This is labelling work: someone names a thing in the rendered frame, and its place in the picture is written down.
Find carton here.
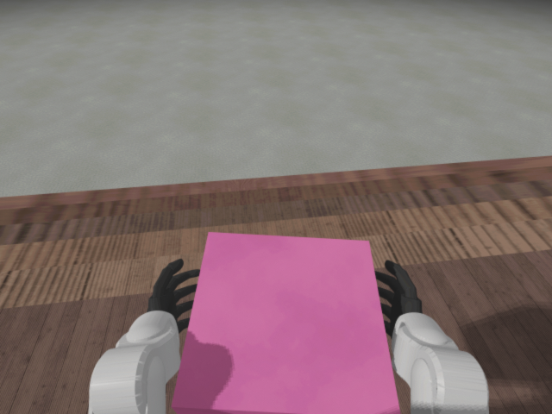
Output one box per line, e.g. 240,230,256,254
171,232,400,414

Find left robot forearm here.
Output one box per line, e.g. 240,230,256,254
88,310,181,414

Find right robot forearm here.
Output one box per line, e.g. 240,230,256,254
392,312,489,414

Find left robot hand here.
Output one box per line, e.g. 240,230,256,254
147,259,200,333

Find right robot hand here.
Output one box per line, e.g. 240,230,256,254
374,260,423,339

